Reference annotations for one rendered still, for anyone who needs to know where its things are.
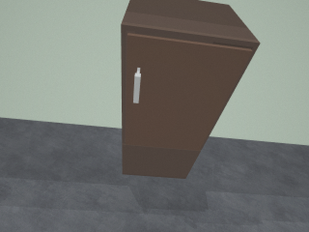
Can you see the handle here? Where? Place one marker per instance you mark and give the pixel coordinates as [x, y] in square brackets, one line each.
[136, 89]

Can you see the cupboard door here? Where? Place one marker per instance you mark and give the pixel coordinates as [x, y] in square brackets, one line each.
[183, 87]

